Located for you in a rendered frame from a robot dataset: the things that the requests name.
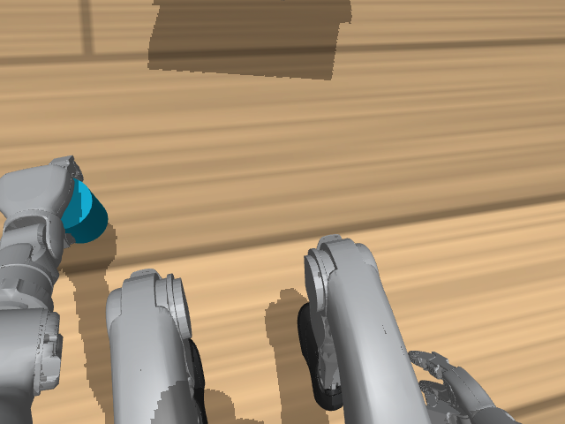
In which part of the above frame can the left robot hand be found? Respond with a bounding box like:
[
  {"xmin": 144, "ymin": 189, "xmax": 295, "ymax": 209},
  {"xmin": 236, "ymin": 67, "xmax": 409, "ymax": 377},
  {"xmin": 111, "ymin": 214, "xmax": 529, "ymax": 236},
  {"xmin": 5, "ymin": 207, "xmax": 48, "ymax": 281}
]
[{"xmin": 0, "ymin": 155, "xmax": 84, "ymax": 249}]

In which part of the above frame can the left robot foot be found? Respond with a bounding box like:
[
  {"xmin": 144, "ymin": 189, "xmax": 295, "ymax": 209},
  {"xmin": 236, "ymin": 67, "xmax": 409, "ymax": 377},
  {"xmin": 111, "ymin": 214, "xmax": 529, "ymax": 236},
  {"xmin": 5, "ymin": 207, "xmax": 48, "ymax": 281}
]
[{"xmin": 188, "ymin": 338, "xmax": 208, "ymax": 424}]

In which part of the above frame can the right robot arm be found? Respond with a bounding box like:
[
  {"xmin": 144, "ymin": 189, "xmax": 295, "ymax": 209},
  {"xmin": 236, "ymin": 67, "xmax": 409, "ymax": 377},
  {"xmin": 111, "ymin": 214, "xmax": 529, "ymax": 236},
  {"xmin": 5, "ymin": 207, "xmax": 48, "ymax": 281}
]
[{"xmin": 471, "ymin": 407, "xmax": 522, "ymax": 424}]

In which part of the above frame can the right robot foot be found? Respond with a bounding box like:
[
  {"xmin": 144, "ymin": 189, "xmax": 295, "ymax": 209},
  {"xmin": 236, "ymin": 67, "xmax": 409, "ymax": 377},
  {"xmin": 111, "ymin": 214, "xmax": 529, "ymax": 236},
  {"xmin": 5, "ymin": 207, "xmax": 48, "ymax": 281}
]
[{"xmin": 298, "ymin": 302, "xmax": 343, "ymax": 411}]

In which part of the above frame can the left robot arm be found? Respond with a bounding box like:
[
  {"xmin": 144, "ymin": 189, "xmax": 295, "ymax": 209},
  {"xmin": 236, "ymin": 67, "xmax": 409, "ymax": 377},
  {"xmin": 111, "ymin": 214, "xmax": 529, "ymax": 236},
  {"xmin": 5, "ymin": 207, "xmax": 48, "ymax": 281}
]
[{"xmin": 0, "ymin": 210, "xmax": 64, "ymax": 424}]

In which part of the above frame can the right robot hand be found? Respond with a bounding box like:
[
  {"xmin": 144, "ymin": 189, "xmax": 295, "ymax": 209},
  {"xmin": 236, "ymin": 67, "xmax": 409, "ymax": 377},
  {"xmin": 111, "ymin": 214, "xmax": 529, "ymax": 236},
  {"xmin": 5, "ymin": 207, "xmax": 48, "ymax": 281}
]
[{"xmin": 408, "ymin": 351, "xmax": 496, "ymax": 424}]

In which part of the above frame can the mug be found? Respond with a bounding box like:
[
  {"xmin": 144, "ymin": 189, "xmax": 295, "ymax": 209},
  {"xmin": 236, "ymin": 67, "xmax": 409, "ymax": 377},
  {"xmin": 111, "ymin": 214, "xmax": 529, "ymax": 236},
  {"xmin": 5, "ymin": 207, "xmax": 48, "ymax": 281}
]
[{"xmin": 61, "ymin": 178, "xmax": 108, "ymax": 244}]

